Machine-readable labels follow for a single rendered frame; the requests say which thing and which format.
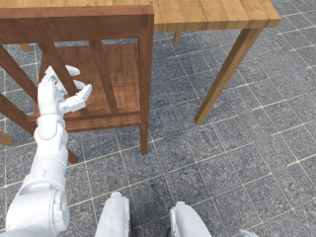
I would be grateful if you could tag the chair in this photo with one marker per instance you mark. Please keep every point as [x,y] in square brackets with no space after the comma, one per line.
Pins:
[120,73]

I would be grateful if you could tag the table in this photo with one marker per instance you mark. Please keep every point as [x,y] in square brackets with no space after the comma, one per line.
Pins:
[186,16]

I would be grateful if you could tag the robot left upper arm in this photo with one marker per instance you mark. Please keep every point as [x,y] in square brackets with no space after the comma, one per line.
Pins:
[41,214]

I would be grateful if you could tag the left robot shin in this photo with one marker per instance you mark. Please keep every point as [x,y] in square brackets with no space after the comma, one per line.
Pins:
[126,225]

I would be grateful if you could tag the left robot forearm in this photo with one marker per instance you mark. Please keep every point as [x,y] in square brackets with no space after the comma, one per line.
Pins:
[50,162]

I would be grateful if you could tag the left robot hand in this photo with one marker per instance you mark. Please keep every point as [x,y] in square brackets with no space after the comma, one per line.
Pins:
[50,95]

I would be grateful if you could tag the right robot thigh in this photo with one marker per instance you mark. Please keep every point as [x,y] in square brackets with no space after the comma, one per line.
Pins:
[187,222]

